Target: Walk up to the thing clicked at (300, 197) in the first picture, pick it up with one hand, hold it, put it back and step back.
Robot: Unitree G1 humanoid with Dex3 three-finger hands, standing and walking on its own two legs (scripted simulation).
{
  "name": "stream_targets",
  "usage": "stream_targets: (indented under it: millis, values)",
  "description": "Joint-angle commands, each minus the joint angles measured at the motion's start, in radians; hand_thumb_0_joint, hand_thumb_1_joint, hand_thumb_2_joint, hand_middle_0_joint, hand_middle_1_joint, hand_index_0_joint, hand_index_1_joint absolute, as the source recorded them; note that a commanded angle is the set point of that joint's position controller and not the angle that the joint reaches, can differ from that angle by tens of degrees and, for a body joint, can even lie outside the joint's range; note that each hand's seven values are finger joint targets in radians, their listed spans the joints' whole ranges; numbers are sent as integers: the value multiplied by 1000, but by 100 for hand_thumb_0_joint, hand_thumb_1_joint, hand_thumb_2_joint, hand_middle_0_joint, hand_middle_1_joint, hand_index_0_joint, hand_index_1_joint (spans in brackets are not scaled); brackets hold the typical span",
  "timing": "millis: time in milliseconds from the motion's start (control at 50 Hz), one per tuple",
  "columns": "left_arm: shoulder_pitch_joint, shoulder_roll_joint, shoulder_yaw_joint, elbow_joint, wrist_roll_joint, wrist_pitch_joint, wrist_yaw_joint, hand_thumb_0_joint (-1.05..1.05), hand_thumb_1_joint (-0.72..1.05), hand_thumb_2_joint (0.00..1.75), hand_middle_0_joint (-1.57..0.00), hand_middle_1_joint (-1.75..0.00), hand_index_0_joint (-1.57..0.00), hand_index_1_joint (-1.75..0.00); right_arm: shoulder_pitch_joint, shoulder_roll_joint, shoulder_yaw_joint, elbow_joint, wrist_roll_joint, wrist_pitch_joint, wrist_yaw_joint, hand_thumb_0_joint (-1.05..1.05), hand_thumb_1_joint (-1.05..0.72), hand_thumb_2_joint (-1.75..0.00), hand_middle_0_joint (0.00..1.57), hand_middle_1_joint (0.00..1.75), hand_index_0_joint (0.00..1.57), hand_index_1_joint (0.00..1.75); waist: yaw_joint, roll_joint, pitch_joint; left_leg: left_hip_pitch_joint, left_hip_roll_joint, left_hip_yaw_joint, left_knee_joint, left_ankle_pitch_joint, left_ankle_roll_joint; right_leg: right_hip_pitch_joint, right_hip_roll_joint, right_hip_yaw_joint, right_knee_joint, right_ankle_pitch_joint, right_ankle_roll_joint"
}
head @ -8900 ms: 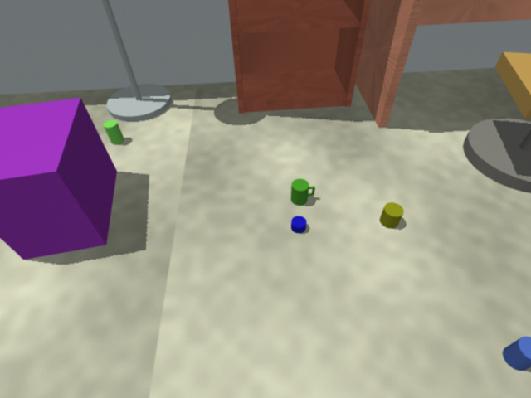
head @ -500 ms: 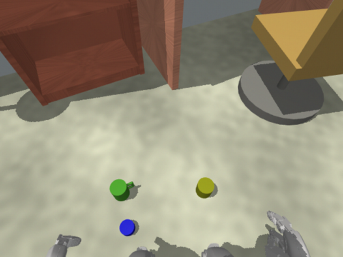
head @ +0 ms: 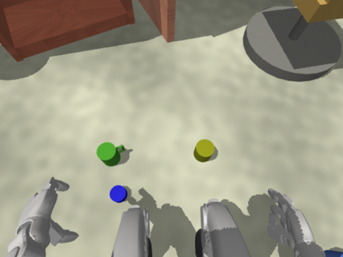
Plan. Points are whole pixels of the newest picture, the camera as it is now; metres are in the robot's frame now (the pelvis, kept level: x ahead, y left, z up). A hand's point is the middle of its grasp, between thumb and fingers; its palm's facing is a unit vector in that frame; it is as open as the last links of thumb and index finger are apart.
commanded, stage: rise first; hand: left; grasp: from above
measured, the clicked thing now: (112, 153) +0.53 +0.27 -0.53
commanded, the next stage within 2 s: none
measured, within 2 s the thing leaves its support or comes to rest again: neither
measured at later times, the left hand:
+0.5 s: hand (79, 174) +0.38 +0.32 -0.29, palm faces -0.49 -0.16 -0.86, open 13.9 cm
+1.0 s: hand (88, 162) +0.44 +0.31 -0.37, palm faces -0.46 -0.02 -0.89, open 14.1 cm
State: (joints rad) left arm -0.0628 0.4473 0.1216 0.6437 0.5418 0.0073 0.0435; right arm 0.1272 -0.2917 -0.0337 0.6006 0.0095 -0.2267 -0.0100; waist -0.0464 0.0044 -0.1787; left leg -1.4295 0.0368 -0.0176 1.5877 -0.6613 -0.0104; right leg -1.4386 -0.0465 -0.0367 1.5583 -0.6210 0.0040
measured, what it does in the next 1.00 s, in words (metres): lowers itself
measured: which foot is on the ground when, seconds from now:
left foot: down 0.00-1.00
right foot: down 0.00-1.00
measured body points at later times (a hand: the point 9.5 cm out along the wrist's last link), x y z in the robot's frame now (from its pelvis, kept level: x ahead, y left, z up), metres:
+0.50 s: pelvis -0.05 +0.01 -0.17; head +0.18 +0.04 +0.22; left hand +0.41 +0.32 -0.25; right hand +0.01 -0.28 -0.29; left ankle +0.03 +0.12 -0.55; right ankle +0.05 -0.13 -0.55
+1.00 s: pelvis -0.06 +0.02 -0.22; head +0.20 +0.07 +0.14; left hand +0.46 +0.31 -0.32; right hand -0.03 -0.26 -0.32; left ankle +0.03 +0.12 -0.55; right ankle +0.05 -0.13 -0.55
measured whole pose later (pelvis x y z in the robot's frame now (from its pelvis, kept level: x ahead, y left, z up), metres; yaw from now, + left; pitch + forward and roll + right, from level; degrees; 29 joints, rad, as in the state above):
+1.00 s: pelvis -0.06 +0.02 -0.22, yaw -6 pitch +35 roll -9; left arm -1.01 0.90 0.16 1.40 1.31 -0.33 0.27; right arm 0.16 -0.28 0.06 0.72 -0.12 -0.01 0.12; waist -0.24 -0.01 -0.03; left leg -2.25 0.02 -0.10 2.32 -0.69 0.03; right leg -2.20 -0.05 -0.07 2.20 -0.62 0.04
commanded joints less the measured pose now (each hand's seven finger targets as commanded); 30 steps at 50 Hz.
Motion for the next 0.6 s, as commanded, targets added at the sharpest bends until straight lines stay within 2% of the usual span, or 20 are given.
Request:
stream_targets:
  millis: [0,40,80,100,120,160,180,200,260,300,340,360,380,400,420,460,520,540,560,580]
  values:
    - [-208,329,125,-31,104,-91,60,0,-52,98,-5,-113,-7,-111,62,-160,-74,-53,5,-23,5,0,-85,-89,20,30,20,30,22,77,-451,106,-48,12,-52,268,24,138,33,35,-53,251,-28]
    - [-261,361,134,-1,136,-106,59,0,-50,97,-5,-114,-8,-111,74,-166,-80,-41,7,-7,11,0,-86,-89,20,30,20,30,31,99,-508,85,-47,14,-15,292,22,118,33,35,-15,263,-30]
    - [-384,376,112,18,177,-122,54,0,-49,96,-4,-114,-8,-110,89,-168,-89,-25,6,7,16,0,-86,-89,20,30,20,30,12,84,-555,38,-45,18,37,278,27,92,33,34,12,259,-27]
    - [-423,401,121,61,195,-130,53,0,-50,96,-5,-114,-8,-111,106,-168,-92,-13,5,14,18,0,-86,-89,20,30,20,30,9,64,-568,0,-45,23,65,277,31,109,31,39,25,264,-23]
    - [-468,394,103,97,212,-141,48,0,-50,96,-4,-113,-8,-110,113,-168,-92,-3,2,19,21,0,-86,-89,20,30,20,30,-9,40,-569,-54,-46,24,93,240,36,94,32,34,35,243,-20]
    - [-568,464,119,128,247,-170,43,0,-50,97,-5,-112,-8,-109,130,-169,-95,14,-4,30,26,0,-87,-89,20,30,20,30,-13,2,-588,-134,-44,30,148,196,44,92,31,47,48,200,-13]
    - [-618,474,112,154,269,-186,40,0,-52,98,-5,-111,-8,-109,136,-172,-96,21,-7,37,28,0,-88,-90,20,30,20,30,-24,4,-592,-147,-44,30,162,175,44,61,34,39,61,174,-14]
    - [-653,507,123,172,293,-203,41,0,-51,98,-5,-111,-8,-108,139,-177,-93,31,-11,41,30,0,-88,-90,20,30,20,30,-16,20,-599,-156,-45,29,179,163,44,29,35,28,87,157,-18]
    - [-761,556,123,223,358,-257,48,0,-53,99,-5,-108,-7,-107,157,-184,-87,49,-24,61,36,0,-89,-90,20,30,20,30,-27,37,-607,-184,-43,22,221,129,44,-38,40,8,134,111,-22]
    - [-794,595,138,267,392,-284,59,0,-52,98,-5,-110,-8,-107,165,-186,-82,55,-32,76,40,0,-90,-90,20,30,20,30,-21,51,-623,-195,-42,21,248,125,45,-61,43,-1,161,102,-23]
    - [-843,604,130,300,432,-308,72,0,-54,101,-6,-107,-7,-105,176,-188,-70,69,-41,89,47,0,-90,-90,20,30,20,30,-36,93,-613,-216,-42,12,266,116,42,-113,44,-11,200,91,-27]
    - [-873,633,135,307,455,-318,81,0,-53,100,-6,-107,-7,-105,181,-190,-66,69,-45,97,49,0,-90,-90,20,30,20,30,-34,100,-630,-216,-43,10,276,119,43,-122,47,-17,214,92,-29]
    - [-876,643,143,336,473,-326,91,0,-54,101,-6,-106,-7,-105,183,-192,-66,76,-48,105,51,0,-90,-90,20,30,20,30,-36,117,-612,-216,-41,5,283,108,42,-162,48,-24,226,80,-31]
    - [-899,641,132,353,490,-333,99,0,-54,102,-6,-106,-7,-105,188,-195,-63,79,-51,113,54,0,-90,-90,20,30,20,30,-48,134,-587,-224,-39,-8,278,94,39,-197,48,-35,245,66,-34]
    - [-911,655,136,355,510,-340,109,0,-54,101,-6,-105,-7,-105,193,-197,-59,81,-55,122,57,0,-90,-90,20,30,20,30,-44,155,-604,-198,-38,-9,285,115,36,-206,49,-39,257,84,-35]
    - [-947,649,123,385,543,-349,128,0,-54,101,-6,-104,-7,-103,202,-205,-59,89,-61,140,64,0,-90,-90,20,30,20,30,-60,182,-579,-192,-34,-31,285,97,32,-281,49,-58,293,72,-40]
    - [-997,677,123,410,591,-354,161,0,-54,101,-6,-102,-6,-102,211,-215,-51,102,-73,162,73,0,-90,-90,20,30,20,30,-75,246,-578,-153,-29,-55,304,125,23,-359,45,-72,345,93,-43]
    - [-1021,667,109,420,608,-355,170,0,-54,101,-6,-101,-6,-101,218,-218,-50,105,-76,169,76,0,-90,-90,20,30,20,30,-92,259,-575,-144,-27,-62,314,141,21,-388,44,-77,360,103,-43]
    - [-1065,692,115,400,619,-359,182,0,-53,100,-6,-101,-7,-101,215,-223,-51,107,-80,174,78,0,-90,-90,20,30,20,30,-93,279,-591,-133,-26,-72,318,140,19,-412,41,-79,377,102,-43]
    - [-1074,687,104,435,639,-358,192,0,-53,101,-6,-102,-7,-101,227,-224,-45,112,-83,181,82,0,-90,-90,20,30,20,30,-108,290,-571,-136,-28,-75,324,145,16,-427,40,-82,387,104,-44]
